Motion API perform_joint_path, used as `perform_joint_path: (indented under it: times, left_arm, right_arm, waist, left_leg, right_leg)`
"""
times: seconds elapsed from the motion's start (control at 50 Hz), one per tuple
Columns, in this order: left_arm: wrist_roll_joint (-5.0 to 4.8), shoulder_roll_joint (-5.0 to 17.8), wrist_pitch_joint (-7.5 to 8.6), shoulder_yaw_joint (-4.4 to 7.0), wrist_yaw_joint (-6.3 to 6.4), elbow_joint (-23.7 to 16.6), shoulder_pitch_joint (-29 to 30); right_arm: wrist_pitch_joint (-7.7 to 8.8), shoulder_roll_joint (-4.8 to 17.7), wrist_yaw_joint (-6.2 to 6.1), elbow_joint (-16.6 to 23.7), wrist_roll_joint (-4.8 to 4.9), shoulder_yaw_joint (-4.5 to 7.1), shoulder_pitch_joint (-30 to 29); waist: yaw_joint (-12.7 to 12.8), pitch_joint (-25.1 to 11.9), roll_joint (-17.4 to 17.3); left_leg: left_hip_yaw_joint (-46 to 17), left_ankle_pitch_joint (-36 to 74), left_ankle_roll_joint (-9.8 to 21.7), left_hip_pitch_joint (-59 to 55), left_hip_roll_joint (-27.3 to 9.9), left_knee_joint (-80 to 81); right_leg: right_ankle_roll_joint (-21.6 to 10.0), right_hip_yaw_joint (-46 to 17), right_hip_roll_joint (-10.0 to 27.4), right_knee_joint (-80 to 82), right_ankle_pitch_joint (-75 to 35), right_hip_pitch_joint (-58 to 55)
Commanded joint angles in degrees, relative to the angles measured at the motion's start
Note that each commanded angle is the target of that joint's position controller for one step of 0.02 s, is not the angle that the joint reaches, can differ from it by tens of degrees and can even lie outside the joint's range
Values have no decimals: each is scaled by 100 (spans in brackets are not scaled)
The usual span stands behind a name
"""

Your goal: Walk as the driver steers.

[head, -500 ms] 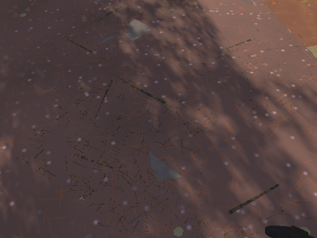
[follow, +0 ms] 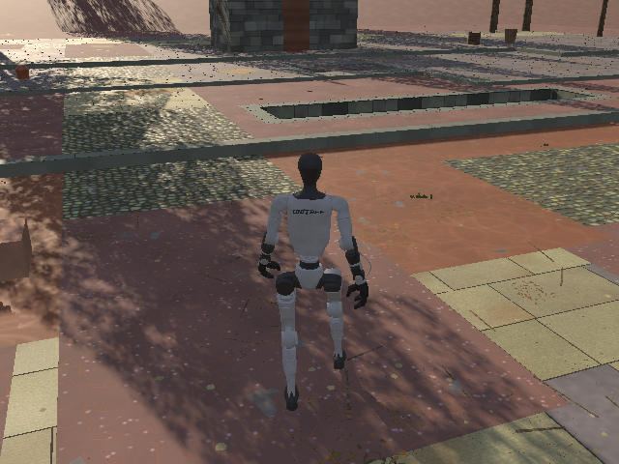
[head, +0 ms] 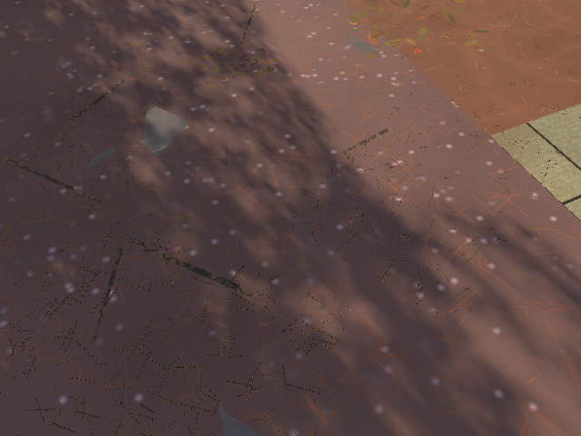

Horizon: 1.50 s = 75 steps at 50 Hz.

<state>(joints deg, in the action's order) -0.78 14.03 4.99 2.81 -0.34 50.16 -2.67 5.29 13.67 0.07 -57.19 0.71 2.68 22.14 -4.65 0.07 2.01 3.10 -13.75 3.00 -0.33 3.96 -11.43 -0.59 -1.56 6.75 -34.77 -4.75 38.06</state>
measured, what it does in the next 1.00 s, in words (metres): walks ahead, turning left: right foot, then left foot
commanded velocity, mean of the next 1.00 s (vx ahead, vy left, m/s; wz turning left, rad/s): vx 0.50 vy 0.00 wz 0.49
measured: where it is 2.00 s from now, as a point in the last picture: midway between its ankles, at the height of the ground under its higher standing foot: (155, 316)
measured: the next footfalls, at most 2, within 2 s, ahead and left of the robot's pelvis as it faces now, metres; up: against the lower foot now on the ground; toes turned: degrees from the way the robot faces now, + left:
right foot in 0.12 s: +0.26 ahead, -0.15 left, +0.00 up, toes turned +1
left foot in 0.64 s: +0.49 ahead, +0.17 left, +0.00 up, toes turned +24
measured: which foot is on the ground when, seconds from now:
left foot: down 0.00-0.14, up 0.16-0.62, down 0.64-1.00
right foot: up 0.00-0.10, down 0.12-0.66, up 0.68-1.00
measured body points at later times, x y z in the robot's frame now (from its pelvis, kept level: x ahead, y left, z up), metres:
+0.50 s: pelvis +0.28 -0.03 +0.00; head +0.30 -0.02 +0.45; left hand +0.23 +0.24 -0.14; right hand +0.50 -0.24 -0.11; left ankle +0.41 +0.17 -0.69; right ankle +0.22 -0.15 -0.74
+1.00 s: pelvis +0.53 +0.11 +0.00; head +0.55 +0.15 +0.45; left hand +0.59 +0.44 -0.09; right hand +0.73 -0.11 -0.10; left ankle +0.45 +0.15 -0.74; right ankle +0.79 +0.04 -0.69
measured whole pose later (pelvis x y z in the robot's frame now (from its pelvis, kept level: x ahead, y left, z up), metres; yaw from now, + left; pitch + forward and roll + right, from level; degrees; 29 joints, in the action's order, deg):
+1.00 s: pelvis +0.53 +0.11 +0.00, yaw +32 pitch +2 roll -1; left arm 0.2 16.1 5.8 3.9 -0.1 43.6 -0.7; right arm 3.2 14.9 -0.4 -44.2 1.2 4.6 19.3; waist -3.7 1.4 2.3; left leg -6.6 -13.8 5.2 7.6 6.0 -19.8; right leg 2.7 -5.3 4.5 -36.2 -1.8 37.7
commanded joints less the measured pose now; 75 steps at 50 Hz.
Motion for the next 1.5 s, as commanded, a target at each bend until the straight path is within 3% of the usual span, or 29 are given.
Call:
perform_joint_path:
  times: [0.02,0.1,0.12,0.14,0.16,0.18,0.22,0.3,0.54,0.6,0.64,0.66,0.68,0.7,0.72,0.74,0.78,0.88,1.04,1.1,1.14,1.16,1.18,1.2,1.24,1.3,1.38,1.44,1.5]
  left_arm:
    - [-35,354,143,31,-106,-581,814]
    - [-36,891,258,276,-115,-320,-457]
    - [52,1273,276,409,-59,-83,-1586]
    - [143,1865,214,567,-26,68,-2320]
    - [131,1375,184,425,-34,60,-2360]
    - [92,986,181,303,-16,-22,-1863]
    - [79,577,182,176,-28,-115,-1032]
    - [161,533,246,203,-21,15,-739]
    - [9,1075,6,402,185,225,-1488]
    - [-55,1304,-115,469,199,151,-1345]
    - [-76,1319,-192,446,207,80,-1204]
    - [119,946,-136,316,200,-84,-1324]
    - [133,322,86,122,137,-429,-1616]
    - [-114,832,324,203,53,-542,-943]
    - [-248,872,415,210,18,-651,-635]
    - [-136,823,439,203,59,-575,-639]
    - [56,938,308,302,94,-488,-799]
    - [174,640,98,240,115,-787,-222]
    - [32,673,236,182,-79,-1259,877]
    - [15,863,332,258,-123,-1247,565]
    - [127,1169,397,406,-71,-1020,-608]
    - [195,1509,372,491,-18,-937,-1552]
    - [192,1729,298,541,-82,-745,-1814]
    - [64,1099,256,394,-82,-884,-1582]
    - [115,773,147,275,-39,-958,-1046]
    - [166,622,168,222,-19,-866,-772]
    - [133,963,180,329,20,-702,-764]
    - [53,966,61,289,30,-558,-789]
    - [-73,1111,-33,289,-11,-385,-1082]
  right_arm:
    - [-43,922,-56,110,51,196,333]
    - [-145,999,-82,233,38,230,30]
    - [-136,760,-72,389,-31,133,-70]
    - [-35,25,-41,502,-14,-62,623]
    - [67,307,-25,438,109,-10,593]
    - [91,822,-37,572,247,145,94]
    - [23,752,-100,680,166,192,-391]
    - [-285,321,-84,765,136,228,-246]
    - [-286,285,282,1707,54,154,-2204]
    - [-312,553,336,1821,67,280,-1903]
    - [-322,1110,264,1449,109,602,-338]
    - [-376,1728,124,1298,102,794,366]
    - [-300,2110,139,1493,85,790,-12]
    - [-229,1601,195,1540,23,624,179]
    - [-159,1293,196,1494,-2,543,32]
    - [-115,1085,197,1559,28,479,-371]
    - [-103,790,154,1758,-40,372,-983]
    - [-72,1096,-32,1719,23,445,-657]
    - [-193,1053,-108,1558,92,441,-58]
    - [-260,1069,-153,1600,70,453,-119]
    - [-258,758,-126,1754,34,331,-337]
    - [-244,476,-135,1921,-44,236,-240]
    - [-185,366,-127,2048,145,169,579]
    - [-206,972,-132,1860,202,274,439]
    - [-258,1104,-116,2001,74,332,-472]
    - [-338,798,-50,2097,111,336,-548]
    - [-424,534,-78,2323,-2,256,-785]
    - [-347,279,7,2325,-42,130,-1084]
    - [-266,413,96,2416,-74,152,-1580]
  waist:
    - [26,544,-465]
    - [831,-248,-661]
    - [1281,-1132,-450]
    - [1117,-2144,931]
    - [1181,-2510,1242]
    - [1113,-1529,855]
    - [795,-525,289]
    - [368,15,369]
    - [831,605,17]
    - [487,213,276]
    - [-377,-651,144]
    - [-482,-1133,-855]
    - [195,-1797,-1852]
    - [-227,-1915,-1027]
    - [-164,-1222,-862]
    - [113,-740,-297]
    - [513,-451,-342]
    - [469,-139,-333]
    - [33,46,-746]
    - [248,-35,-980]
    - [862,-803,-868]
    - [1114,-1664,-59]
    - [687,-2112,1973]
    - [814,-1497,1134]
    - [809,-406,146]
    - [521,22,375]
    - [425,-62,254]
    - [496,-271,257]
    - [668,-308,307]
  left_leg:
    - [-968,1343,853,130,-1715,108]
    - [-1001,2948,548,125,-1531,-1400]
    - [-747,2394,340,1045,-1172,-2914]
    - [-253,46,-127,3373,-251,-5198]
    - [-1040,-1939,-102,4040,-216,-6136]
    - [-1098,-1615,-32,4503,-541,-6498]
    - [-880,-695,-13,4222,-1022,-6085]
    - [-852,-7,-47,3672,-1290,-5586]
    - [-135,1148,75,4202,-1051,-2764]
    - [338,295,376,3316,-560,-2657]
    - [478,542,749,1036,6,-2158]
    - [-1226,671,1122,-631,-1029,-2034]
    - [-4754,-494,2262,-2041,-2236,-910]
    - [-4950,-573,2070,-2115,-2329,-380]
    - [-4068,-159,1826,-1634,-2172,-470]
    - [-3304,454,1601,-709,-1894,-521]
    - [-2521,1280,1402,544,-1539,-357]
    - [-1886,1980,1354,1222,-1214,-93]
    - [-2189,965,919,964,-1133,-643]
    - [-2643,1215,811,615,-1262,-1167]
    - [-2345,1666,498,1055,-768,-2528]
    - [-1702,511,190,2226,-234,-4274]
    - [-1342,-2202,-67,4043,176,-5800]
    - [-1511,-1857,-141,4613,-297,-6445]
    - [-1145,-904,-175,4445,-685,-6317]
    - [-1031,-499,-183,3916,-997,-5756]
    - [-778,-85,-412,3846,-945,-4734]
    - [-488,917,-358,2985,-765,-3337]
    - [-349,1219,-299,2654,-546,-2432]
  right_leg:
    - [-45,38,-196,486,204,-37]
    - [-341,240,-558,895,821,-2107]
    - [-667,-325,73,557,725,-3881]
    - [-1488,-2711,1628,809,1491,-6275]
    - [-1625,-3975,1879,1569,2076,-6315]
    - [-1286,-3061,1677,1672,2250,-5546]
    - [-971,-1662,1247,2075,1716,-3873]
    - [-923,-282,908,2684,911,-2729]
    - [-747,1232,1107,2485,-69,-4086]
    - [-565,1481,1132,1452,-2493,-4378]
    - [-264,1720,776,-763,-3052,-3712]
    - [39,1720,441,-2709,-316,-2065]
    - [323,637,-865,-4525,3844,108]
    - [159,-359,-662,-4819,3706,748]
    - [-5,-289,-423,-4609,3252,1094]
    - [-59,-302,-142,-4069,2784,809]
    - [-13,-338,135,-3316,2359,-47]
    - [369,-147,-66,-1711,1284,-106]
    - [248,-209,-607,583,67,-736]
    - [52,-200,-682,813,804,-1178]
    - [-356,-389,-311,924,718,-3077]
    - [-774,-1674,761,881,1105,-4830]
    - [-1537,-4313,1810,1519,2294,-6028]
    - [-1365,-4178,1714,1693,3353,-5634]
    - [-976,-2454,1204,1899,2519,-4080]
    - [-944,-1212,802,2283,1048,-3037]
    - [-1138,-161,813,2175,-1858,-2953]
    - [-1045,390,480,2117,-2036,-2780]
    - [-954,198,498,1841,-1814,-3152]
